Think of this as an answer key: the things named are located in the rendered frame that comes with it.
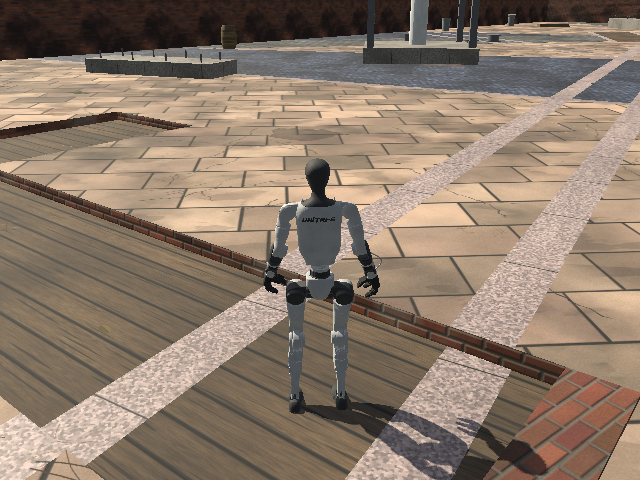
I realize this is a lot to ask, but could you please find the robot right forearm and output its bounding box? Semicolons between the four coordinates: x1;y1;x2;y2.
357;240;377;279

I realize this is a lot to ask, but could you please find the left robot hand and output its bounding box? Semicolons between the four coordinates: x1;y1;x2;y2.
263;274;286;294

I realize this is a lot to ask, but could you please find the right robot upper arm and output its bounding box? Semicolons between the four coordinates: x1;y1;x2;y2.
339;201;367;256

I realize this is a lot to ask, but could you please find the robot left thigh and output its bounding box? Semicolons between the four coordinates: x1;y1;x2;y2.
286;279;306;350

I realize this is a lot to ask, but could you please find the robot left forearm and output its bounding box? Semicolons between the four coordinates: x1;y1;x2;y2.
265;243;283;278

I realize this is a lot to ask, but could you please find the right robot hand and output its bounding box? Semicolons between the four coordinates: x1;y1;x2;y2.
357;275;380;297

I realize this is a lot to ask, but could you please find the left robot upper arm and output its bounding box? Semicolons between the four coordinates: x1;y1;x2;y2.
272;202;298;258

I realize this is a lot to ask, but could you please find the robot right shin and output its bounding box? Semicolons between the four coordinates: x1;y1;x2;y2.
333;330;348;397

